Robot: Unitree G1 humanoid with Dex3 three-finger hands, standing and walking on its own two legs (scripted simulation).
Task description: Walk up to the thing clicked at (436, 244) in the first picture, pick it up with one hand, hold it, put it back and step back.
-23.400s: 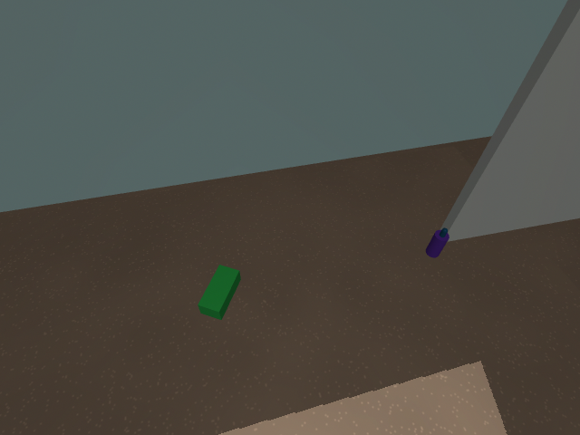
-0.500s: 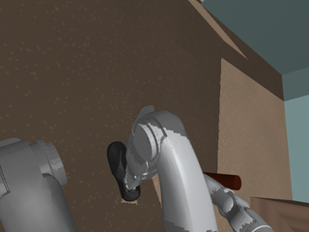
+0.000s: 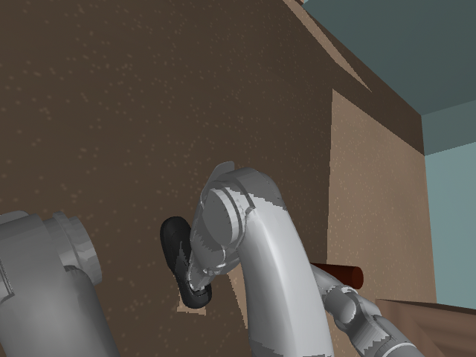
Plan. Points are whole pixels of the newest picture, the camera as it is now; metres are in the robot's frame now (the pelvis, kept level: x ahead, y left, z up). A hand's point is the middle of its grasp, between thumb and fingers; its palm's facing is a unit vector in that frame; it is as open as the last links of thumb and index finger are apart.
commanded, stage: open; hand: left
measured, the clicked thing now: out of the picture +0.47 +0.30 -0.21
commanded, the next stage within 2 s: withdraw in 0.24 s
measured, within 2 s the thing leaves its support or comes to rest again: neither
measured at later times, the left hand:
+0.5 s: hand out of the picture +0.44 +0.27 -0.18, palm faces +0.39 -0.92 -0.01, open 13.2 cm
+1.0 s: hand out of the picture +0.43 +0.37 -0.08, palm faces +0.32 -0.93 -0.20, open 17.4 cm
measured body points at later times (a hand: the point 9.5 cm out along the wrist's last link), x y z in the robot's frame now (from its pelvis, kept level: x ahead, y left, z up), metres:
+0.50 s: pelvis -0.01 +0.00 +0.00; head +0.23 +0.19 +0.33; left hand +0.42 +0.32 -0.17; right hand +0.15 -0.25 -0.03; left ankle +0.08 +0.11 -0.26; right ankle +0.16 -0.13 -0.26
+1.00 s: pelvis +0.00 +0.00 +0.03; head +0.20 +0.16 +0.40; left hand +0.41 +0.42 -0.07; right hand +0.15 -0.25 -0.03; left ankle +0.08 +0.11 -0.26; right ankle +0.16 -0.13 -0.26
